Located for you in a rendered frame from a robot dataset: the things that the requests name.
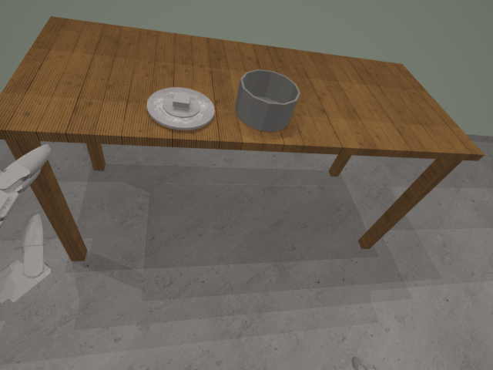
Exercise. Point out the table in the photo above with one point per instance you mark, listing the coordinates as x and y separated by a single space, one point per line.
89 82

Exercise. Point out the robot left hand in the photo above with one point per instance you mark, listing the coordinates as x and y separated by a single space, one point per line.
20 276

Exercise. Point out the pot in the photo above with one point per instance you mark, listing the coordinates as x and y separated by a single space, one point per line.
266 100

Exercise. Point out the knob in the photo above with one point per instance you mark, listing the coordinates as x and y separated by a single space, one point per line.
181 100

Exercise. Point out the lid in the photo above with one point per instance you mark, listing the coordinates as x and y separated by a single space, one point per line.
160 108

